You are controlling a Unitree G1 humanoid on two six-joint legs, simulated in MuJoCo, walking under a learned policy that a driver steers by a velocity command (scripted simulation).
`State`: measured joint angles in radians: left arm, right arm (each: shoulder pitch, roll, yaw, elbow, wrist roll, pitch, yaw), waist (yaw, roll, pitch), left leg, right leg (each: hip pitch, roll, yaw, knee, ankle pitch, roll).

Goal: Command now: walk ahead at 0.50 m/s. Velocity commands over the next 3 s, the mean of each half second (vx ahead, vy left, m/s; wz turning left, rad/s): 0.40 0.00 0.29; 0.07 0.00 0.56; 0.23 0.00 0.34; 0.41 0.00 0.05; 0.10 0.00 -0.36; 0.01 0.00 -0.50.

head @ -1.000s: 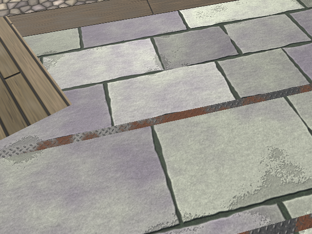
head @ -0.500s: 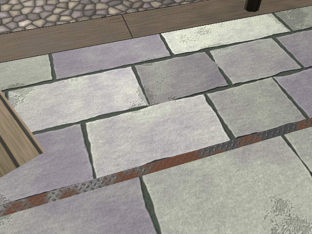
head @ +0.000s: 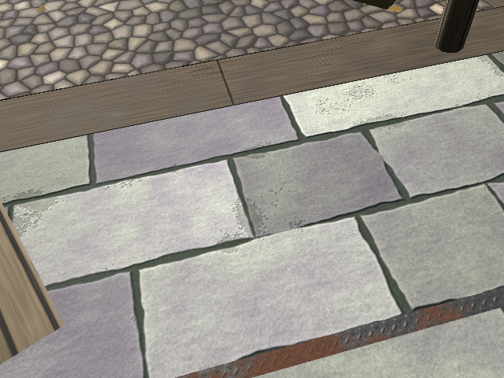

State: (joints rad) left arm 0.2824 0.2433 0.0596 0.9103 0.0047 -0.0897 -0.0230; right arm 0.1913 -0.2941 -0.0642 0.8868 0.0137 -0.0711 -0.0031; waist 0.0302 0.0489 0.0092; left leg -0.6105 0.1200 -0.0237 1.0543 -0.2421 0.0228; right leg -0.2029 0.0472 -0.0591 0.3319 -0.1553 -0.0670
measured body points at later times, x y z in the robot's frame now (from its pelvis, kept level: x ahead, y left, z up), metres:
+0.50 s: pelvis +0.26 +0.07 -0.01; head +0.31 +0.10 +0.43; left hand +0.33 +0.37 -0.14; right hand +0.44 -0.18 -0.12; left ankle +0.32 +0.15 -0.75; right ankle +0.25 -0.10 -0.66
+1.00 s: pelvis +0.36 +0.05 +0.00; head +0.41 +0.05 +0.44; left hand +0.35 +0.36 -0.10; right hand +0.63 -0.14 -0.11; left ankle +0.28 +0.16 -0.66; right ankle +0.44 -0.05 -0.75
